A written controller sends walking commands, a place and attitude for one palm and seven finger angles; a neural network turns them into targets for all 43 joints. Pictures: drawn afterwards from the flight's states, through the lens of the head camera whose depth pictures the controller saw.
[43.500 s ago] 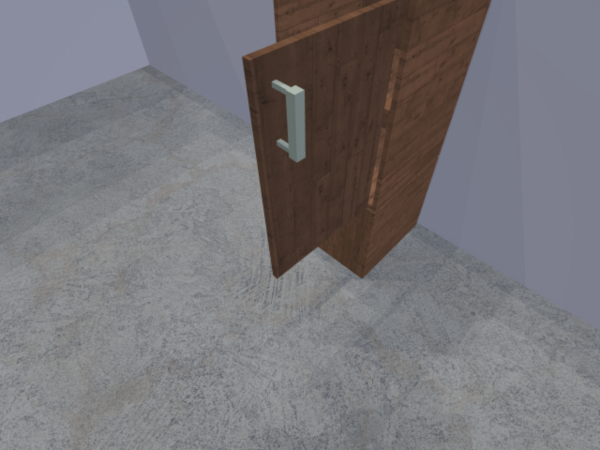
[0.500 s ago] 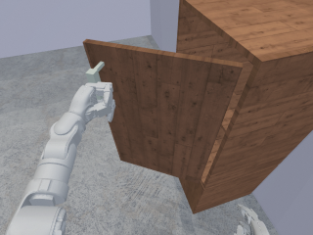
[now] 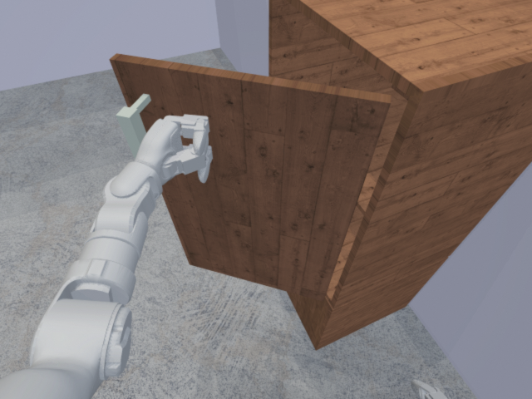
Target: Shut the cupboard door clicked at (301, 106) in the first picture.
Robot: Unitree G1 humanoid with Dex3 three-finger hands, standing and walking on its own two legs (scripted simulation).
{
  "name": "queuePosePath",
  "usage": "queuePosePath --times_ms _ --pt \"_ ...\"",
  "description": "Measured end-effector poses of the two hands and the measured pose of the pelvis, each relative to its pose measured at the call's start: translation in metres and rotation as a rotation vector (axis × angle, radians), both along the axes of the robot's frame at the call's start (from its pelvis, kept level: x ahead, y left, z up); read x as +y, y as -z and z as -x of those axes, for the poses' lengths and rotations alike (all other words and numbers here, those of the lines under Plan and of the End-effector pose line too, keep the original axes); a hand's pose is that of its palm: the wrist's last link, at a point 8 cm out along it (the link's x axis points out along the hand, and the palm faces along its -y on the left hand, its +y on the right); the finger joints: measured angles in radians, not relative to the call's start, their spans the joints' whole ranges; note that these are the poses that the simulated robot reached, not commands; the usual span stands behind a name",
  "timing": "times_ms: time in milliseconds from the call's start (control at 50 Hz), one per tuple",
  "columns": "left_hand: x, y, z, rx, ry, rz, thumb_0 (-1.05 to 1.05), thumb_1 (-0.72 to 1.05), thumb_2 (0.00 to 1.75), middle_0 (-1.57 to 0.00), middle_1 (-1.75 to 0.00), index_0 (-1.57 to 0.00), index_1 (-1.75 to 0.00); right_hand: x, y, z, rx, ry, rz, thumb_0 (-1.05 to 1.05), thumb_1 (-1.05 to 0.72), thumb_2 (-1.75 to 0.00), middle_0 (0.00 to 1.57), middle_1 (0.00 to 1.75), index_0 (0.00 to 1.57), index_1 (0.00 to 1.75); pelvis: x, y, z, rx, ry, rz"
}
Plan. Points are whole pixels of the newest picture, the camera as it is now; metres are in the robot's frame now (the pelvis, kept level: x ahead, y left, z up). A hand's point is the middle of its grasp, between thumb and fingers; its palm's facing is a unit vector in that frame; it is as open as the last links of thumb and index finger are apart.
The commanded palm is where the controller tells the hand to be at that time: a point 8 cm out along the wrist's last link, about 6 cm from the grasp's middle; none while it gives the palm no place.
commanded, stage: push the door shut along its arc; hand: left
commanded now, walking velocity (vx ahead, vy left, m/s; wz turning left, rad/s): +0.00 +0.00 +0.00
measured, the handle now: (148, 140) +0.48 +0.17 +0.14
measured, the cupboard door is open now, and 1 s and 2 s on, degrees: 50 34 34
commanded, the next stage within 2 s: pull the fist back off the door in 0.44 s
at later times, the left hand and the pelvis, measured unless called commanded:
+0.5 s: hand (218, 144) +0.45 +0.06 +0.15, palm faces -0.46 -0.88 -0.07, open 3.4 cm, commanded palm +0.48 +0.08 +0.15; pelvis -0.01 -0.01 -0.01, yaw +2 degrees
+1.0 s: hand (233, 142) +0.46 +0.04 +0.15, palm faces +0.03 -1.00 +0.03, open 3.1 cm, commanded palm +0.42 +0.08 +0.15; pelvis +0.00 -0.02 +0.00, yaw -3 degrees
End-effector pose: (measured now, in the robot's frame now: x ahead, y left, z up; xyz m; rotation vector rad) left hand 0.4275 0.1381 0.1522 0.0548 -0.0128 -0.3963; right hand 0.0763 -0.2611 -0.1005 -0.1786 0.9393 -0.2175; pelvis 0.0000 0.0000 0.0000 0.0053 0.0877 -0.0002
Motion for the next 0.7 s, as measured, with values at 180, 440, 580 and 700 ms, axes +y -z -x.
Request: queuePosePath --times_ms 180,440,580,700 --pt "-0.003 -0.002 -0.006 0.011 0.021 -0.007 0.01 0.90 0.92 -1.30 -1.50 -1.30 -1.50 -0.008 0.007 0.019 0.065 0.017 0.008 0.01 -0.90 -0.90 0.20 0.30 0.21 0.30 -0.003 0.001 -0.001 0.010 -0.005 -0.001" --pt "-0.016 -0.004 -0.026 0.039 0.064 -0.030 0.01 0.95 0.98 -1.30 -1.50 -1.30 -1.50 -0.019 0.013 0.037 0.113 -0.006 0.053 0.01 -0.90 -0.90 0.20 0.30 0.21 0.30 -0.008 0.008 0.011 0.065 -0.029 -0.001" --pt "-0.031 -0.005 -0.038 0.046 0.069 -0.014 0.03 1.01 1.02 -1.30 -1.50 -1.30 -1.50 -0.020 0.019 0.051 0.153 0.005 0.056 0.01 -0.90 -0.90 0.20 0.30 0.21 0.30 -0.008 0.012 0.011 0.095 -0.031 0.000" --pt "-0.046 0.006 -0.046 0.084 -0.282 0.183 0.03 0.90 0.96 -1.30 -1.50 -1.30 -1.50 -0.007 0.023 0.056 0.174 -0.001 -0.024 0.01 -0.91 -0.90 0.20 0.30 0.20 0.30 -0.008 0.010 0.010 0.117 -0.015 0.008"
